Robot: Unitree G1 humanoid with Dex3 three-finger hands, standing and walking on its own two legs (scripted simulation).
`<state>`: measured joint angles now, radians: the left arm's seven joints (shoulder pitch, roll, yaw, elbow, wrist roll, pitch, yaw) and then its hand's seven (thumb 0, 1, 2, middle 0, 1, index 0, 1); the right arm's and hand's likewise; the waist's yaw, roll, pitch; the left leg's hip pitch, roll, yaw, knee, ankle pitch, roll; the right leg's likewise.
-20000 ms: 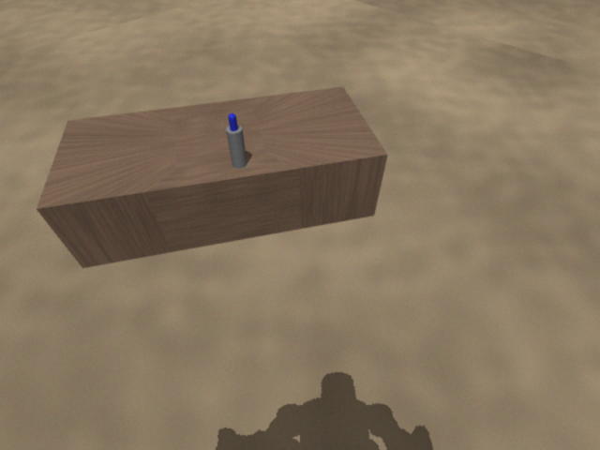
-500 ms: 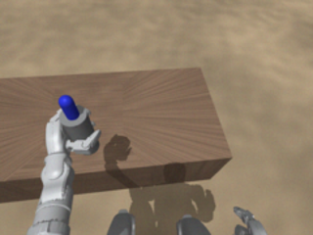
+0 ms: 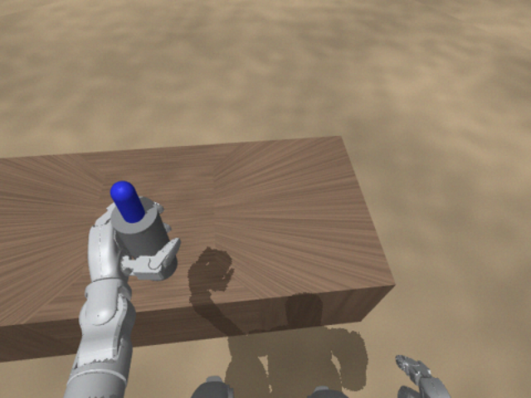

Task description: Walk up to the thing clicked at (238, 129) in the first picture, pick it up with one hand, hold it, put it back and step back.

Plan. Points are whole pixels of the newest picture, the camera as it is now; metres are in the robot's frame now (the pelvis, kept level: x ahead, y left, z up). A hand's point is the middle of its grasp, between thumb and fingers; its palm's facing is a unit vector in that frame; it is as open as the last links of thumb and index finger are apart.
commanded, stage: lift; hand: left
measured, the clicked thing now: (143, 232) +0.35 +0.18 +0.07
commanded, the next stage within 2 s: hold in 0.10 s
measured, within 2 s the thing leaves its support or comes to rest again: neither
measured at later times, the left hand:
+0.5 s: hand (149, 237) +0.34 +0.18 +0.06, palm faces +0.17 -0.98 +0.00, open 8.3 cm
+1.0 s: hand (146, 240) +0.33 +0.17 +0.07, palm faces +0.18 -0.98 +0.01, open 8.3 cm
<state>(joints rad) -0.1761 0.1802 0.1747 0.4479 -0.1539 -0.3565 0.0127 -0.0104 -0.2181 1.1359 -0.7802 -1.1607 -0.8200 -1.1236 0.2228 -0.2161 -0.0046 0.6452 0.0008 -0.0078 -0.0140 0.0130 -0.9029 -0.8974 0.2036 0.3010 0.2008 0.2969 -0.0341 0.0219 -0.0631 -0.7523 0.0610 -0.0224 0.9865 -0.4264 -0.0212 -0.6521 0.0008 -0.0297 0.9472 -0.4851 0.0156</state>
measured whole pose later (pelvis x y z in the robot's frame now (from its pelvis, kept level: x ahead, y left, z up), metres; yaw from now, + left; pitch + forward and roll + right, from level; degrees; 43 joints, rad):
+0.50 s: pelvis +0.01 +0.00 +0.01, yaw +0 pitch +8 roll -2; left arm -0.14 0.16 0.15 0.41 -0.15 -0.34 0.02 -0.01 -0.22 1.14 -0.78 -1.16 -0.82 -1.13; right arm 0.22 -0.21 -0.01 0.65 0.00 -0.01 -0.01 0.01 -0.91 -0.90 0.20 0.30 0.20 0.30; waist -0.03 0.02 -0.04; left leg -0.64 0.06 -0.01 0.90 -0.40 -0.02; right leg -0.54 0.00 -0.03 0.86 -0.46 0.02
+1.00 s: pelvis +0.00 +0.00 +0.02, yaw +0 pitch +6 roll -2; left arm -0.11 0.15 0.14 0.38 -0.15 -0.33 0.03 -0.01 -0.21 1.14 -0.77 -1.18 -0.81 -1.14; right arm 0.21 -0.21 0.00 0.65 0.00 -0.01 -0.02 0.01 -0.91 -0.90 0.20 0.30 0.20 0.30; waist -0.02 0.02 -0.03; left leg -0.58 0.05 -0.01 0.85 -0.38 -0.02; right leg -0.49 -0.01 -0.02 0.81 -0.43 0.02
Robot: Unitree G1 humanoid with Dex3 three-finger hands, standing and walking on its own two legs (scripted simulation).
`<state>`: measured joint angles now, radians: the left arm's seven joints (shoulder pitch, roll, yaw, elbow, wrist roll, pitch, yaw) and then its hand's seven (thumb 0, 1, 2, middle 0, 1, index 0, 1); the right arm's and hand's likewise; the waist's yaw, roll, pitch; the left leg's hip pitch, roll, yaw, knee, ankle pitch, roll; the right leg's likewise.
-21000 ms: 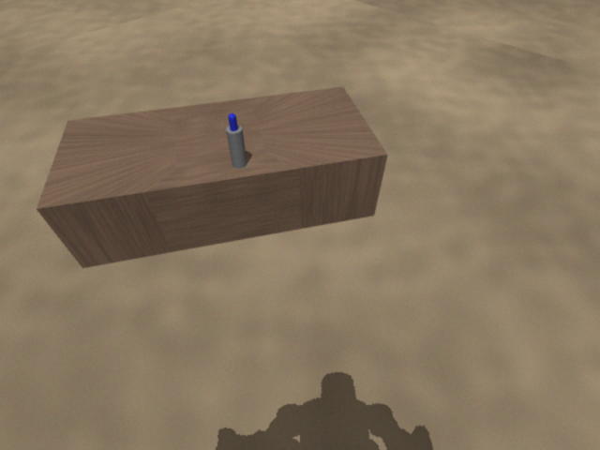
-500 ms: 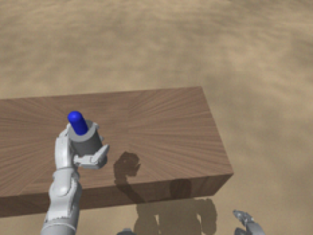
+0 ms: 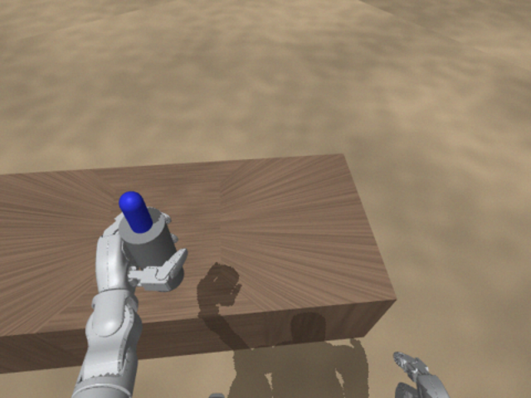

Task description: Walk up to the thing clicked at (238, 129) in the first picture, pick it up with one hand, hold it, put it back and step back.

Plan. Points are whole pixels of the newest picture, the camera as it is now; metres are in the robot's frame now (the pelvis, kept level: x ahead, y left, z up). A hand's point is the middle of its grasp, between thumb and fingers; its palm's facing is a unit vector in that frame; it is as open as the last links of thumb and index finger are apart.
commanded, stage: hold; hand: left
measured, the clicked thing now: (151, 243) +0.33 +0.17 +0.07
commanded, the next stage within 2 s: crouch in 1.80 s
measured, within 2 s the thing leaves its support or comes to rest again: neither
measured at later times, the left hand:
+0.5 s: hand (162, 250) +0.33 +0.16 +0.05, palm faces +0.17 -0.99 +0.00, open 8.4 cm
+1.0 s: hand (162, 247) +0.33 +0.16 +0.05, palm faces +0.17 -0.99 +0.01, open 8.4 cm
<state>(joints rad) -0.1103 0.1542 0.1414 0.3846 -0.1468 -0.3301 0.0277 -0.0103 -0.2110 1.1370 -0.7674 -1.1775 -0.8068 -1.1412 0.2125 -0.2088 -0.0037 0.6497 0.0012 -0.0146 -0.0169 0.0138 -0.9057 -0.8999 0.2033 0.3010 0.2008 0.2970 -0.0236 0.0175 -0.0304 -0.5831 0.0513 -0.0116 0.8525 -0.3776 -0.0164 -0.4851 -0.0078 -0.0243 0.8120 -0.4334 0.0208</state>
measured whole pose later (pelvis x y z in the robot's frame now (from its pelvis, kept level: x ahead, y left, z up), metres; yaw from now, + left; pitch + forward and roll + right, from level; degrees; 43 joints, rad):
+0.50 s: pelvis +0.00 +0.00 +0.00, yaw +0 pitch +6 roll -1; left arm -0.12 0.15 0.13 0.39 -0.15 -0.34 0.03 -0.01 -0.21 1.14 -0.76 -1.19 -0.80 -1.15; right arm 0.22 -0.21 0.00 0.66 0.00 -0.02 -0.02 0.01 -0.90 -0.90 0.20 0.30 0.20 0.30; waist -0.02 0.02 -0.02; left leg -0.57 0.05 -0.01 0.83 -0.37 -0.02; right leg -0.47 -0.01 -0.02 0.80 -0.43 0.02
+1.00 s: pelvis +0.00 +0.00 +0.00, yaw +0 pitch +6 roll -1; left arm -0.12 0.15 0.13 0.41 -0.15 -0.35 0.03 -0.01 -0.21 1.14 -0.76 -1.19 -0.80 -1.15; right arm 0.22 -0.21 -0.01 0.66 0.00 -0.02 -0.02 0.01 -0.91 -0.90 0.20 0.30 0.20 0.30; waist -0.02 0.02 -0.03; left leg -0.56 0.05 -0.01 0.82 -0.37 -0.02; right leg -0.47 -0.01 -0.02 0.79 -0.43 0.02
